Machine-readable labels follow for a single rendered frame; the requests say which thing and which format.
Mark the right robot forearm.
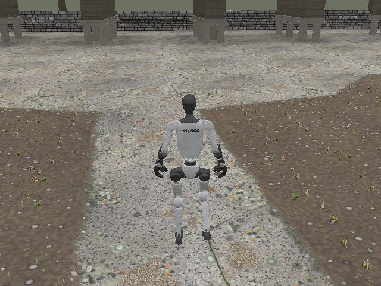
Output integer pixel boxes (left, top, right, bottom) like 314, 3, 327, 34
213, 144, 226, 167

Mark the left robot upper arm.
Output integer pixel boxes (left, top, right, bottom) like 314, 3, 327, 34
161, 120, 177, 154

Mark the right robot foot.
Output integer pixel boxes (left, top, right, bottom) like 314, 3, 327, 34
202, 229, 211, 240

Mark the right robot hand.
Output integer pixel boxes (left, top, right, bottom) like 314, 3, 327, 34
213, 165, 227, 178

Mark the left robot forearm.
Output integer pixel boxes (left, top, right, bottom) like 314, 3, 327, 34
155, 145, 167, 167

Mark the humanoid robot torso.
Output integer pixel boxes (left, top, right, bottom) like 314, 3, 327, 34
176, 119, 204, 179

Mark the right robot upper arm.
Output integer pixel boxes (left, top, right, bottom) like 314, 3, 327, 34
202, 120, 219, 153

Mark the left robot hand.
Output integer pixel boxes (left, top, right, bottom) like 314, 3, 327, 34
154, 165, 168, 178

